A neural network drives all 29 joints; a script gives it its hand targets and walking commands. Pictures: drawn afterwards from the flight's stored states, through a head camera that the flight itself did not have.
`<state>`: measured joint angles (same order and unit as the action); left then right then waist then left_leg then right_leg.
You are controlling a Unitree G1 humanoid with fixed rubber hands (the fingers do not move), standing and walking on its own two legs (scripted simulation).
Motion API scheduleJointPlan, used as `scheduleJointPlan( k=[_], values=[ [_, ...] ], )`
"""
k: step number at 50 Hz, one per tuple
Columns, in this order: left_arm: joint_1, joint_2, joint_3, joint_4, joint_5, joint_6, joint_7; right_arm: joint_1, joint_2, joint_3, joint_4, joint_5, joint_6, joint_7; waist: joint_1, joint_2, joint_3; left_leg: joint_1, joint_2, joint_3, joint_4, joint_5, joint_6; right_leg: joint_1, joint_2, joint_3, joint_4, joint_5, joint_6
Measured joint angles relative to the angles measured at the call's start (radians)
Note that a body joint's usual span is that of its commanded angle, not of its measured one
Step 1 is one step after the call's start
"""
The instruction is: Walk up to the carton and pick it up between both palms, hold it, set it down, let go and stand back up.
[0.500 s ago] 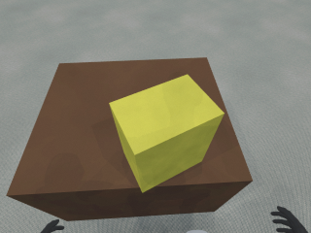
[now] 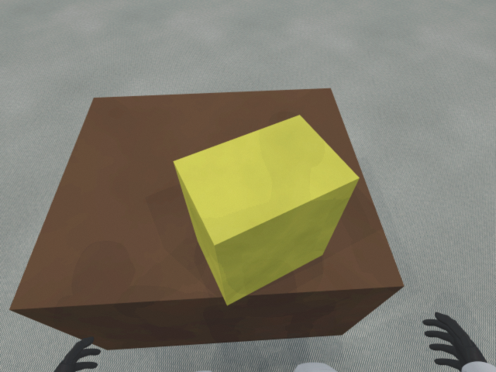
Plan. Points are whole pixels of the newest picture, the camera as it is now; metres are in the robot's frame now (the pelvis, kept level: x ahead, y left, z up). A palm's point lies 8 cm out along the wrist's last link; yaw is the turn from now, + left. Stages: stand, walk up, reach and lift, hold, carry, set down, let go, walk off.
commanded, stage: reach and lift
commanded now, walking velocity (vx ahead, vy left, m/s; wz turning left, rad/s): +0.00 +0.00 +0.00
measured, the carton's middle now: (261, 216) +0.39 +0.00 -0.06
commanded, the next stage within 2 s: none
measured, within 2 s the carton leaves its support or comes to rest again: neither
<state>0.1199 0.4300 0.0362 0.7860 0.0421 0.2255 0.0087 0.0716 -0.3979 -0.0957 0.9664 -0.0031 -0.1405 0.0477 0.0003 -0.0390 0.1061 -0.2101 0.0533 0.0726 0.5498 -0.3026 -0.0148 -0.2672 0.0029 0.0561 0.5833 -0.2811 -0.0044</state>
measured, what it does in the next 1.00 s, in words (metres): stands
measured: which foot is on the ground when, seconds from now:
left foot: down 0.00-1.00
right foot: down 0.00-1.00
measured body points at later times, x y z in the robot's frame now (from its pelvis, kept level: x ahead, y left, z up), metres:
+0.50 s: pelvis -0.01 +0.00 +0.00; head +0.02 +0.01 +0.45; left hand +0.17 +0.27 -0.08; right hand +0.14 -0.31 -0.09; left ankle +0.00 +0.14 -0.73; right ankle +0.02 -0.12 -0.73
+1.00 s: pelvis -0.01 +0.00 +0.00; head +0.00 +0.01 +0.45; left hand +0.18 +0.22 -0.07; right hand +0.16 -0.30 -0.07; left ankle +0.00 +0.14 -0.73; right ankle +0.02 -0.12 -0.73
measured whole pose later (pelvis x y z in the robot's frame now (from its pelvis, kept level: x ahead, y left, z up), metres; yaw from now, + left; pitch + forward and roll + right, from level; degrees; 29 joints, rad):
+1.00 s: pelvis -0.01 +0.00 +0.00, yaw +0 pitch -3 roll +0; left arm 0.18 0.13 0.00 0.45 0.04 0.07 0.21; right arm 0.08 -0.45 -0.04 0.97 0.16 -0.34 0.31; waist 0.00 -0.01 0.06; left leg -0.21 0.05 0.07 0.55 -0.29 -0.02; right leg -0.26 0.00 0.05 0.56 -0.26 0.00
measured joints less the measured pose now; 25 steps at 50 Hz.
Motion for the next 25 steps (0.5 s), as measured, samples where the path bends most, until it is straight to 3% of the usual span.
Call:
scheduleJointPlan(
  k=[4, 8, 15, 25],
  values=[
    [-0.067, -0.023, -0.001, -0.156, 0.01, 0.137, 0.013, -0.009, 0.014, -0.033, 0.012, 0.0, -0.043, 0.038, 0.0, 0.009, 0.008, 0.0, 0.001, -0.001, 0.039, -0.024, -0.003, -0.001, 0.0, 0.0, 0.04, -0.025, 0.0],
    [-0.119, -0.06, 0.003, -0.24, 0.029, 0.176, 0.015, -0.005, 0.013, -0.038, 0.013, 0.0, -0.051, 0.06, 0.0, 0.019, 0.008, 0.0, 0.001, -0.001, 0.041, -0.025, -0.004, -0.001, 0.0, 0.0, 0.042, -0.027, 0.0],
    [-0.106, -0.116, 0.03, -0.248, 0.033, 0.17, 0.038, 0.0, -0.005, -0.036, 0.012, 0.0, -0.065, 0.099, 0.0, 0.024, 0.008, 0.0, 0.001, -0.001, 0.041, -0.024, -0.004, 0.0, 0.0, 0.0, 0.04, -0.026, 0.0],
    [0.001, -0.182, 0.034, -0.308, 0.012, 0.064, 0.091, 0.005, -0.015, -0.027, 0.007, 0.0, -0.112, 0.155, 0.0, 0.024, 0.007, 0.0, 0.001, -0.001, 0.022, -0.003, -0.004, 0.007, 0.0, 0.0, 0.007, 0.002, 0.0]
  ],
)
